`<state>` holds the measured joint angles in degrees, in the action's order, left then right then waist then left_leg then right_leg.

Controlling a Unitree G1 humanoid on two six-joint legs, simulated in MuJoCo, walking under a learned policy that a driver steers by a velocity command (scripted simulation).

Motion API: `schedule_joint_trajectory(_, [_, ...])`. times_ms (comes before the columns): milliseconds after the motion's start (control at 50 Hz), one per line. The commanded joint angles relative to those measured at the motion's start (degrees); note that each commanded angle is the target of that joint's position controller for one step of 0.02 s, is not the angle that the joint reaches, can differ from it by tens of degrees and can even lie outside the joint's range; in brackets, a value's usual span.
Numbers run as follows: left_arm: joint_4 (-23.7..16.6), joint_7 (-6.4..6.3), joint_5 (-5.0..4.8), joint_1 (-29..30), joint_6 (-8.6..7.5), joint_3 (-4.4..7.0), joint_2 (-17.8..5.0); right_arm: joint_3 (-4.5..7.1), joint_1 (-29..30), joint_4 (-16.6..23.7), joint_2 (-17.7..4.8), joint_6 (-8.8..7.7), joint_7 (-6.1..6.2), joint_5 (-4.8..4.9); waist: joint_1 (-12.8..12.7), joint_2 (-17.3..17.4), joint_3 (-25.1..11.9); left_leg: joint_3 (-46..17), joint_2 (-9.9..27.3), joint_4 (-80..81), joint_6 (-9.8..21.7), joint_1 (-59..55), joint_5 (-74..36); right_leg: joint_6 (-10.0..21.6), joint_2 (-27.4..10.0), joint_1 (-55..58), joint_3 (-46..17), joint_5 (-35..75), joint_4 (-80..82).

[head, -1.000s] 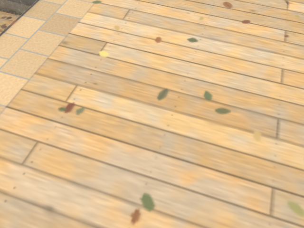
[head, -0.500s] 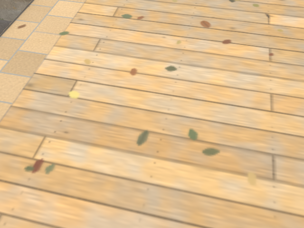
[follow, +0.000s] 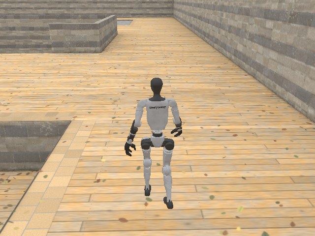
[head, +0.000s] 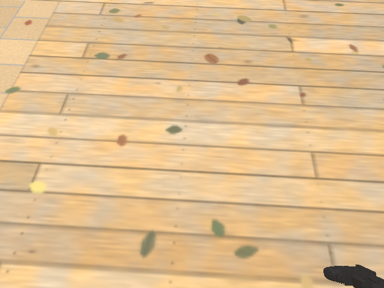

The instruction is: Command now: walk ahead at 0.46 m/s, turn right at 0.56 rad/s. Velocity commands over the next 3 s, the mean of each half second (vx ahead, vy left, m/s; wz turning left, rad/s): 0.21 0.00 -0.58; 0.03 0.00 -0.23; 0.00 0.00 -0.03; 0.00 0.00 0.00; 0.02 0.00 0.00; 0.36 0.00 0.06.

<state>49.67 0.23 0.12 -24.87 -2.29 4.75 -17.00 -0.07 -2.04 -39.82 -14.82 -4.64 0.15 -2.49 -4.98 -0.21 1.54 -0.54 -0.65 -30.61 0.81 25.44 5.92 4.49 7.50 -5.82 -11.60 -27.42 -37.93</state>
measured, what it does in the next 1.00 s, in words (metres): walks ahead, turning right: right foot, then left foot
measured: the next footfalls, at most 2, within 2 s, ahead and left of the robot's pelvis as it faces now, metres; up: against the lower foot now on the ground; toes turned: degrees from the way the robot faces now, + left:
right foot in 0.44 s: +0.23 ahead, -0.12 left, +0.00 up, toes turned -18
left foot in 0.86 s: +0.23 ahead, +0.09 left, +0.00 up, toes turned -23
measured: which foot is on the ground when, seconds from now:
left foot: down 0.00-0.44, up 0.46-0.84, down 0.86-1.00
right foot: up 0.00-0.42, down 0.44-1.00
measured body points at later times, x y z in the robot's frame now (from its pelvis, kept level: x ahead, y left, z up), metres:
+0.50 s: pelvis +0.15 -0.01 +0.00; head +0.18 -0.04 +0.44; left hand +0.39 +0.18 -0.09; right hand +0.13 -0.30 -0.14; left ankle +0.10 +0.12 -0.68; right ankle +0.20 -0.10 -0.72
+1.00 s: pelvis +0.17 +0.00 +0.02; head +0.18 +0.02 +0.47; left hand +0.36 +0.19 -0.12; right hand +0.15 -0.26 -0.11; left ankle +0.20 +0.10 -0.72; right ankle +0.19 -0.11 -0.72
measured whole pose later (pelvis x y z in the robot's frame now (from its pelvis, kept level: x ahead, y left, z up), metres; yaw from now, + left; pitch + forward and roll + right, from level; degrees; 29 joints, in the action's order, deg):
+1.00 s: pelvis +0.17 +0.00 +0.02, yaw -23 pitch -1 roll +0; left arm 47.7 0.3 1.3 -12.2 1.7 1.6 -13.2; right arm 0.5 -15.3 -47.5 -12.0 0.5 1.5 -1.0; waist -0.9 -2.4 1.1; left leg 1.1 -1.5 -25.8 1.7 9.9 15.0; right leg 2.1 4.0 -16.4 -2.9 -8.3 -24.6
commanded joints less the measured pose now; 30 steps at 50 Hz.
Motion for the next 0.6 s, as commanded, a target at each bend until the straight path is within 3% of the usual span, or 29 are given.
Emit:
schedule_joint_trajectory(20, [-5.2, -0.50, 0.54, -2.9, -0.20, 0.32, -5.6, 4.77, -15.7, -0.2, -13.3, 0.82, 1.22, -0.13, 6.1, 10.0, -10.8, -40.7, 26.1, 14.9, 10.5, -34.0, 20.5, 0.3, -4.0, -32.0, 5.2, -3.0, -31.0])
schedule_joint_trajectory(40, [-4.9, -0.18, 0.99, 0.6, 0.26, 0.59, -6.0, 3.49, -12.7, 0.7, -8.2, 0.76, 1.00, 0.47, 5.9, 2.9, -5.0, -30.3, 23.1, 14.2, 9.7, -27.4, 8.2, -0.3, -5.6, -30.7, 5.5, 1.8, -31.0])
schedule_joint_trajectory(60, [-5.1, 0.10, 0.97, 2.5, 0.60, 0.50, -4.8, 2.84, -11.3, 0.4, -6.0, 0.55, 0.80, 0.57, 5.2, 1.4, -2.5, -20.9, 20.4, 14.0, 8.9, -23.2, -7.9, -1.3, -6.9, -28.7, 6.3, 4.0, -29.5])
schedule_joint_trajectory(100, [-5.3, 0.78, 1.83, 2.9, 2.15, 0.63, -4.1, 2.46, -11.4, -0.5, -5.1, -0.01, 0.82, 1.06, 3.8, 6.0, -2.7, -9.5, 16.4, 13.0, 7.7, -19.8, -27.3, -3.0, -8.0, -25.8, 8.0, 4.6, -28.5])
schedule_joint_trajectory(120, [-5.7, 1.08, 1.76, 3.0, 2.68, 0.65, -3.7, 2.58, -12.4, -1.0, -5.6, -0.39, 0.66, 1.36, 3.6, 7.3, -3.6, -6.7, 16.0, 12.4, 7.6, -19.5, -34.3, -3.4, -7.4, -25.0, 8.6, 5.6, -28.6])
schedule_joint_trajectory(160, [-6.9, 1.64, 1.36, 4.9, 3.34, 0.48, -3.2, 2.98, -13.0, -1.5, -6.4, -0.55, 0.61, 1.70, 3.2, 7.8, -4.5, -3.1, 16.1, 12.7, 8.4, -20.1, -38.5, -4.2, -7.0, -26.4, 9.1, 8.1, -27.7])
schedule_joint_trajectory(220, [-9.2, 2.46, 1.49, 9.9, 3.92, -0.25, -2.0, 3.27, -12.6, -1.9, -6.8, 0.36, 1.04, 1.72, 3.7, 7.8, -3.2, 1.8, 15.8, 13.9, 8.8, -19.8, -36.3, -4.9, -8.0, -28.5, 10.8, 13.3, -20.9])
schedule_joint_trajectory(300, [-11.5, 3.36, 1.54, 14.7, 3.84, -1.36, -0.6, 3.77, -12.4, -2.3, -7.8, 1.17, 1.05, 1.82, 4.7, 8.1, -2.9, 8.0, 14.5, 12.6, 7.6, -17.1, -31.8, -3.8, -8.3, -20.8, 14.0, 20.1, -7.1])
schedule_joint_trajectory(400, [-13.4, 2.96, 2.07, 15.7, 3.42, -0.64, -2.7, 5.08, -14.4, -3.0, -10.1, 2.87, 1.20, 2.23, 5.6, 7.7, -3.6, 8.7, 16.7, 1.9, 5.8, -20.8, -30.2, -0.5, -6.4, -15.4, 15.9, 13.4, 3.5])
schedule_joint_trajectory(420, [-12.5, 2.50, 2.56, 12.3, 2.77, -0.38, -2.8, 5.14, -14.2, -3.1, -10.1, 3.41, 1.30, 2.49, 3.7, 5.1, -5.6, 10.2, 15.4, -5.8, 4.5, -19.9, -28.6, 0.6, -5.1, -10.3, 16.2, 16.7, 8.9])
schedule_joint_trajectory(440, [-11.5, 1.59, 3.18, 7.6, 1.91, 0.56, -5.9, 5.10, -16.8, -3.1, -9.7, 3.63, 1.19, 2.21, 1.7, -1.9, -9.3, 11.7, 12.4, -17.7, 1.3, -14.2, -18.1, 2.9, -8.7, -1.0, 9.5, 29.9, 13.6])
schedule_joint_trajectory(460, [-12.9, 0.74, 2.51, 7.5, 1.91, 2.51, -14.3, 3.79, -20.0, 0.4, -4.6, 4.18, 0.64, 1.79, 4.5, -16.5, -12.8, 13.5, 2.9, -35.2, -2.6, 4.5, 27.7, 11.6, -27.3, 11.6, -14.5, 59.1, 12.3])
schedule_joint_trajectory(480, [-12.5, 0.60, -0.86, 2.7, 2.64, 3.11, -13.8, 4.01, -17.2, 0.4, -6.7, 5.62, 1.09, 0.61, 0.0, -9.7, -18.9, 2.0, 0.3, -42.0, -3.0, 6.6, 34.5, 18.1, -29.9, 11.9, -19.7, 60.0, 13.9])
schedule_joint_trajectory(500, [-12.3, 0.16, -0.90, 5.2, 3.21, 2.39, -11.5, 3.97, -15.2, 0.5, -6.5, 6.20, 1.20, 1.17, 1.2, -6.3, -14.1, -0.3, 2.2, -43.8, -3.0, 8.5, 30.5, 17.7, -28.0, 8.3, -14.6, 54.3, 15.2])
schedule_joint_trajectory(520, [-12.4, -0.37, -0.36, 9.0, 3.64, 1.26, -7.9, 3.75, -13.1, 0.4, -6.1, 6.12, 1.29, 1.59, 2.5, -4.6, -8.0, -0.7, 3.3, -41.2, -2.7, 8.7, 25.8, 15.4, -24.7, 2.1, -10.0, 48.3, 17.1])
schedule_joint_trajectory(540, [-12.6, -0.79, -0.01, 12.5, 3.85, 0.37, -5.4, 3.85, -12.2, 0.1, -6.2, 6.09, 1.43, 1.41, 4.3, -4.4, -4.9, -1.0, 4.2, -37.2, -2.6, 7.6, 22.2, 12.3, -21.0, -1.7, -6.8, 43.3, 18.5])
schedule_joint_trajectory(560, [-12.8, -1.03, 0.00, 14.4, 3.85, -0.15, -3.9, 4.02, -13.7, -0.5, -6.8, 6.49, 1.37, 0.75, 5.6, -5.4, -4.7, -0.6, 4.2, -34.9, -2.6, 4.5, 20.2, 10.8, -18.9, -4.5, -4.5, 42.4, 19.2])
schedule_joint_trajectory(600, [-12.5, -0.67, 0.61, 14.5, 3.35, -0.37, -4.1, 3.98, -16.2, -1.9, -6.1, 7.38, 1.03, 0.76, 6.2, -4.5, -7.0, 0.4, 2.5, -33.1, -2.4, 0.0, 18.9, 9.9, -17.6, -6.4, -2.3, 43.6, 19.4])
